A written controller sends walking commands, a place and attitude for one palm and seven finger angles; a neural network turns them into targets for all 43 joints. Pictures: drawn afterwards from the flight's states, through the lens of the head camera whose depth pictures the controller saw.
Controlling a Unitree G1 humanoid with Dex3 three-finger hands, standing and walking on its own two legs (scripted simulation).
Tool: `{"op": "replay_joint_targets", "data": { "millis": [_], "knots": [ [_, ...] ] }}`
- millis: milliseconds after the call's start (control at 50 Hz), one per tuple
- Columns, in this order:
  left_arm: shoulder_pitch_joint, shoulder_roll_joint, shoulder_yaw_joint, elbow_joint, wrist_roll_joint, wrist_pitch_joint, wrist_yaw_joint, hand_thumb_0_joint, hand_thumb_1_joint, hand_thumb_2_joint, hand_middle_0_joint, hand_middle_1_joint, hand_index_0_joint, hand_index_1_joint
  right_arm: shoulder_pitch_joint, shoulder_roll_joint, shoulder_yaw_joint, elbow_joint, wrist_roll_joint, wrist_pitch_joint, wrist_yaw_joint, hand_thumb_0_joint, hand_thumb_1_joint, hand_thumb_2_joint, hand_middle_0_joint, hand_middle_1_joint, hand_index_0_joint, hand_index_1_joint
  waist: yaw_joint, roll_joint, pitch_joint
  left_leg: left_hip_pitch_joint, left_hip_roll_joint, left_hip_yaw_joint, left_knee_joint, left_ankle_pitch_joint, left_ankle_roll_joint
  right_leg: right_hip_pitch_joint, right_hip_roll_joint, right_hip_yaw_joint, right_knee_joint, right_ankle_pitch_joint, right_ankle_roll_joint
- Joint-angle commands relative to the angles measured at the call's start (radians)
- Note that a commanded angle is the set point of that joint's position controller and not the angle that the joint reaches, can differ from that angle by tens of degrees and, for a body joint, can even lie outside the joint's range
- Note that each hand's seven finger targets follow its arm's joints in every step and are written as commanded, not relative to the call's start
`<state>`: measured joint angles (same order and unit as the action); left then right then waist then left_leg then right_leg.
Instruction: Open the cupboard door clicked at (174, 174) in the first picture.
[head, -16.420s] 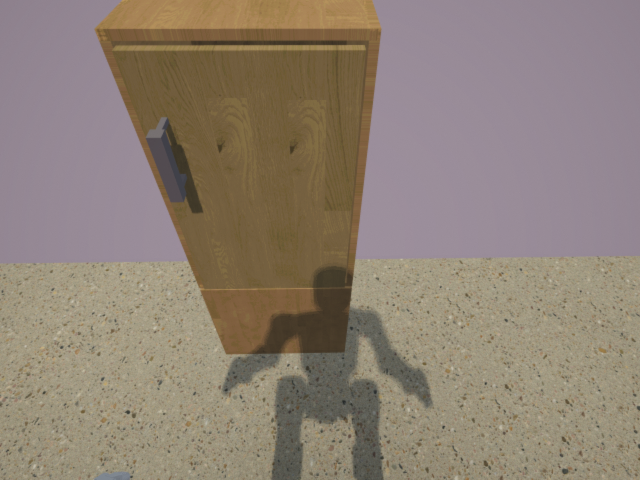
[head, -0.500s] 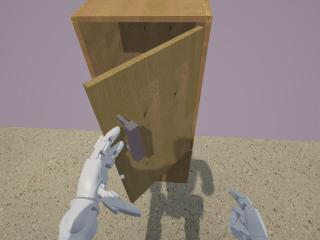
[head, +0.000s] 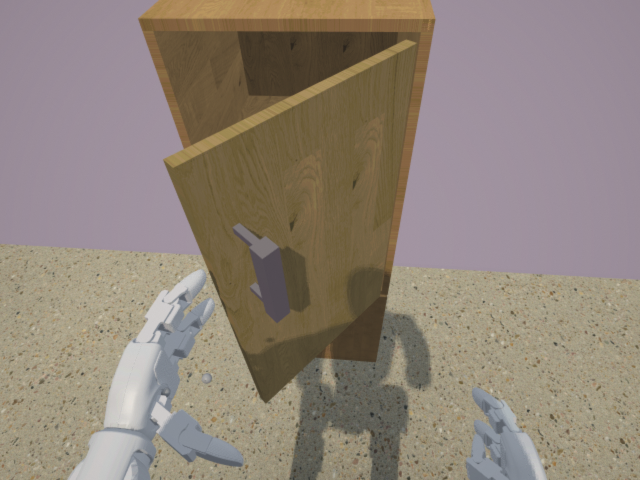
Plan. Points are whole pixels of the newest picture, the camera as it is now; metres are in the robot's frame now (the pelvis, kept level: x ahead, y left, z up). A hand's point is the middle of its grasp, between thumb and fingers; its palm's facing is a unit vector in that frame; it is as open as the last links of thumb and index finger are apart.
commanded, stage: draw the hand back to the body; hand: left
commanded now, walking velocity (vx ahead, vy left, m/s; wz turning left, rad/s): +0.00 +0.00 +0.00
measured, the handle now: (260, 273) +0.33 +0.10 +0.10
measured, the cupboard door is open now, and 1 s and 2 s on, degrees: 50 50 50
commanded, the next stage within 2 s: step back with the hand held close in 1.56 s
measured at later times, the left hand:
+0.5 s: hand (132, 372) +0.19 +0.20 +0.13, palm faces +0.02 -1.00 -0.10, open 16.2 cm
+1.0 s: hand (47, 333) +0.21 +0.27 +0.17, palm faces +0.35 -0.85 -0.40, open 11.3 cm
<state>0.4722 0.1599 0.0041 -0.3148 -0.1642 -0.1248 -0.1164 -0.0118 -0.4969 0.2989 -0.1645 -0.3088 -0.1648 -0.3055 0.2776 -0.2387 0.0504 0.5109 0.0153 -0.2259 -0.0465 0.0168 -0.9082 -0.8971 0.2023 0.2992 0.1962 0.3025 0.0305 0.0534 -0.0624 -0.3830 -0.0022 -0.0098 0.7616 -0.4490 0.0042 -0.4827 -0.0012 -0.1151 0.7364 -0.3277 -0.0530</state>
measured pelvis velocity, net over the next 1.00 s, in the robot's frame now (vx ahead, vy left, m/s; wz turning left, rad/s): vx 0.01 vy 0.03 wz -0.02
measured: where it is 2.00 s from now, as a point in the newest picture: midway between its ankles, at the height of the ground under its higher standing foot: outside the picture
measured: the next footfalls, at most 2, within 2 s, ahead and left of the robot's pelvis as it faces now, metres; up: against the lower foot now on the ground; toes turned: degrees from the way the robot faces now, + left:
none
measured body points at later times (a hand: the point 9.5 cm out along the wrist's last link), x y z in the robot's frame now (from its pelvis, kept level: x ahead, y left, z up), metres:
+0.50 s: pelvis +0.00 +0.02 +0.01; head -0.01 +0.00 +0.46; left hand +0.19 +0.25 +0.14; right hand +0.20 -0.18 -0.05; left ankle -0.03 +0.12 -0.71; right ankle +0.03 -0.09 -0.71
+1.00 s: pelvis +0.01 +0.03 +0.03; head +0.00 +0.02 +0.48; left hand +0.18 +0.31 +0.19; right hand +0.19 -0.18 -0.05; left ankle -0.03 +0.12 -0.71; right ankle +0.03 -0.09 -0.71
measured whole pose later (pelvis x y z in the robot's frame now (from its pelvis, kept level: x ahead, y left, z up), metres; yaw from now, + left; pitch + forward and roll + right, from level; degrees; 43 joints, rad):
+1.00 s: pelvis +0.01 +0.03 +0.03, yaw -1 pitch -4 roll -1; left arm 0.50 0.32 0.24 -0.42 -0.01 -0.10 0.10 0.00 0.29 0.63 -0.19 -0.30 -0.18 -0.30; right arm 0.22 -0.21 0.04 0.64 -0.01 -0.17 -0.06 0.02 -0.91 -0.90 0.20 0.30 0.20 0.30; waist 0.07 0.06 0.02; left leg -0.03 -0.03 0.02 0.42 -0.31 0.04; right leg -0.14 -0.01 -0.07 0.40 -0.19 -0.01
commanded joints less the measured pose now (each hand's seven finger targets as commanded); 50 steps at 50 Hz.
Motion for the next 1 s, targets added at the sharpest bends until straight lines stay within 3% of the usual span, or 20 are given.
{"op": "replay_joint_targets", "data": {
  "millis": [0, 60, 120, 160, 220, 300, 360, 400, 460, 480, 500, 520, 540, 560, 640, 680, 880, 980],
  "knots": [
    [-0.095, 0.124, 0.083, -0.253, -0.016, -0.081, -0.004, 0.000, -0.500, 0.300, -0.150, -0.300, -0.150, -0.300, -0.093, -0.090, -0.038, -0.168, 0.002, -0.083, -0.012, 0.000, -0.900, -0.900, 0.200, 0.300, 0.200, 0.300, 0.000, -0.060, -0.133, -0.097, -0.013, -0.020, -0.101, 0.198, 0.014, 0.201, -0.026, 0.125, -0.127, 0.114, 0.035],
    [-0.073, 0.144, 0.120, -0.259, -0.027, -0.064, -0.008, 0.000, -0.500, 0.300, -0.150, -0.300, -0.150, -0.300, -0.102, -0.087, -0.035, -0.165, 0.006, -0.084, -0.015, 0.000, -0.900, -0.900, 0.200, 0.300, 0.200, 0.300, 0.010, -0.059, -0.138, -0.091, -0.013, -0.020, -0.108, 0.220, 0.013, 0.224, -0.024, 0.120, -0.129, 0.141, 0.033],
    [-0.051, 0.116, 0.120, -0.273, -0.056, -0.048, -0.026, 0.000, -0.500, 0.300, -0.150, -0.300, -0.150, -0.300, -0.111, -0.083, -0.030, -0.167, 0.011, -0.090, -0.016, 0.000, -0.900, -0.900, 0.200, 0.300, 0.200, 0.300, 0.017, -0.040, -0.115, -0.073, -0.010, -0.021, -0.126, 0.236, 0.009, 0.222, -0.019, 0.097, -0.130, 0.171, 0.032],
    [-0.053, 0.131, 0.139, -0.256, -0.067, -0.033, -0.038, 0.000, -0.500, 0.300, -0.150, -0.300, -0.150, -0.300, -0.121, -0.087, -0.029, -0.159, 0.014, -0.091, -0.019, 0.000, -0.900, -0.900, 0.200, 0.300, 0.200, 0.300, 0.014, -0.073, -0.093, -0.072, -0.007, -0.027, -0.133, 0.235, 0.011, 0.219, -0.015, 0.091, -0.140, 0.161, 0.033],
    [-0.073, 0.139, 0.143, -0.288, -0.077, -0.017, -0.059, 0.000, -0.500, 0.300, -0.150, -0.300, -0.150, -0.300, -0.123, -0.092, -0.025, -0.157, 0.017, -0.100, -0.022, 0.000, -0.900, -0.900, 0.200, 0.300, 0.200, 0.300, 0.015, -0.023, -0.091, -0.047, -0.007, -0.029, -0.149, 0.226, 0.007, 0.212, -0.014, 0.081, -0.144, 0.146, 0.033],
    [-0.087, 0.166, 0.178, -0.287, -0.088, 0.011, -0.074, 0.000, -0.500, 0.300, -0.150, -0.300, -0.150, -0.300, -0.130, -0.095, -0.023, -0.146, 0.021, -0.107, -0.027, 0.000, -0.900, -0.900, 0.200, 0.300, 0.200, 0.300, 0.015, -0.048, -0.068, -0.036, -0.004, -0.037, -0.162, 0.205, 0.009, 0.208, -0.011, 0.078, -0.166, 0.109, 0.035],
    [-0.084, 0.191, 0.216, -0.285, -0.094, 0.028, -0.080, 0.000, -0.500, 0.300, -0.150, -0.300, -0.150, -0.300, -0.136, -0.095, -0.021, -0.136, 0.021, -0.109, -0.030, 0.000, -0.900, -0.900, 0.200, 0.300, 0.200, 0.300, 0.024, -0.030, -0.074, -0.016, -0.003, -0.040, -0.175, 0.240, 0.005, 0.231, -0.009, 0.069, -0.166, 0.146, 0.030],
    [-0.114, 0.192, 0.220, -0.305, -0.102, 0.036, -0.087, 0.000, -0.430, 0.330, -0.153, -0.300, -0.153, -0.300, -0.139, -0.094, -0.017, -0.135, 0.023, -0.111, -0.031, 0.000, -0.900, -0.900, 0.200, 0.300, 0.200, 0.300, 0.022, -0.006, -0.069, 0.001, -0.003, -0.042, -0.186, 0.240, 0.002, 0.227, -0.008, 0.062, -0.171, 0.148, 0.031],
    [-0.100, 0.204, 0.247, -0.305, -0.117, 0.044, -0.099, 0.000, -0.325, 0.375, -0.156, -0.300, -0.156, -0.300, -0.150, -0.096, -0.015, -0.125, 0.024, -0.119, -0.032, 0.000, -0.900, -0.900, 0.200, 0.300, 0.200, 0.300, 0.028, -0.018, -0.082, 0.021, -0.003, -0.046, -0.194, 0.275, 0.000, 0.255, -0.005, 0.059, -0.179, 0.185, 0.028],
    [-0.114, 0.346, 0.268, -0.403, 0.045, 0.007, 0.046, 0.000, -0.290, 0.390, -0.158, -0.300, -0.158, -0.300, -0.130, -0.088, -0.033, -0.112, -0.007, -0.101, -0.042, 0.000, -0.900, -0.900, 0.200, 0.300, 0.200, 0.300, 0.042, -0.031, -0.069, 0.016, 0.011, -0.030, -0.236, 0.265, 0.015, 0.328, -0.017, 0.103, -0.222, 0.180, 0.023],
    [-0.013, 0.248, 0.231, -0.339, 0.059, 0.017, 0.105, 0.000, -0.255, 0.405, -0.159, -0.300, -0.159, -0.300, -0.128, -0.068, -0.029, -0.107, -0.015, -0.094, -0.042, 0.000, -0.900, -0.900, 0.200, 0.300, 0.200, 0.300, 0.030, -0.034, -0.014, 0.015, 0.009, -0.025, -0.254, 0.250, 0.010, 0.321, -0.023, 0.102, -0.246, 0.162, 0.022],
    [0.002, 0.212, 0.196, -0.331, 0.079, 0.015, 0.136, 0.000, -0.220, 0.420, -0.160, -0.300, -0.160, -0.300, -0.133, -0.070, -0.026, -0.098, -0.014, -0.080, -0.036, 0.000, -0.900, -0.900, 0.200, 0.300, 0.200, 0.300, 0.025, -0.028, 0.017, 0.029, 0.014, -0.026, -0.271, 0.250, 0.010, 0.320, -0.024, 0.095, -0.258, 0.156, 0.022],
    [-0.017, 0.221, 0.195, -0.349, 0.092, 0.007, 0.158, 0.000, -0.185, 0.435, -0.161, -0.300, -0.161, -0.300, -0.144, -0.073, -0.027, -0.096, -0.014, -0.069, -0.033, 0.000, -0.900, -0.900, 0.200, 0.300, 0.200, 0.300, 0.022, -0.010, 0.019, 0.051, 0.018, -0.027, -0.287, 0.252, 0.011, 0.326, -0.024, 0.094, -0.270, 0.154, 0.022],
    [-0.021, 0.234, 0.203, -0.336, 0.103, 0.003, 0.176, 0.000, -0.150, 0.450, -0.162, -0.300, -0.162, -0.300, -0.157, -0.077, -0.030, -0.090, -0.015, -0.061, -0.034, 0.000, -0.900, -0.900, 0.200, 0.300, 0.200, 0.300, 0.025, -0.031, 0.034, 0.063, 0.021, -0.029, -0.296, 0.258, 0.014, 0.334, -0.021, 0.094, -0.288, 0.152, 0.020],
    [-0.039, 0.248, 0.214, -0.351, 0.136, -0.024, 0.215, 0.000, -0.010, 0.510, -0.168, -0.300, -0.168, -0.300, -0.166, -0.077, -0.032, -0.078, -0.021, -0.045, -0.032, 0.000, -0.900, -0.900, 0.200, 0.300, 0.200, 0.300, 0.024, 0.030, 0.025, 0.134, 0.026, -0.030, -0.356, 0.280, 0.009, 0.366, -0.020, 0.088, -0.312, 0.157, 0.018],
    [-0.039, 0.257, 0.231, -0.331, 0.140, -0.027, 0.225, 0.000, 0.060, 0.540, -0.170, -0.300, -0.170, -0.300, -0.177, -0.078, -0.033, -0.070, -0.024, -0.037, -0.034, 0.000, -0.900, -0.900, 0.200, 0.300, 0.200, 0.300, 0.027, -0.005, 0.044, 0.143, 0.032, -0.036, -0.382, 0.288, 0.008, 0.384, -0.017, 0.085, -0.327, 0.159, 0.018],
    [-0.029, 0.296, 0.322, -0.318, 0.144, -0.041, 0.238, 0.000, 0.410, 0.690, -0.182, -0.300, -0.182, -0.300, -0.186, -0.083, -0.048, -0.039, -0.031, -0.007, -0.022, 0.000, -0.900, -0.900, 0.200, 0.300, 0.200, 0.300, 0.043, 0.019, 0.017, 0.218, 0.040, -0.033, -0.424, 0.523, -0.024, 0.478, -0.012, 0.087, -0.349, 0.313, 0.017],
    [-0.038, 0.321, 0.373, -0.316, 0.139, -0.044, 0.238, 0.000, 0.585, 0.765, -0.189, -0.300, -0.189, -0.300, -0.190, -0.087, -0.057, -0.033, -0.029, 0.011, -0.015, 0.000, -0.900, -0.900, 0.200, 0.300, 0.200, 0.300, 0.047, 0.027, 0.004, 0.241, 0.043, -0.030, -0.430, 0.563, -0.033, 0.491, -0.009, 0.092, -0.359, 0.334, 0.017]
  ]
}}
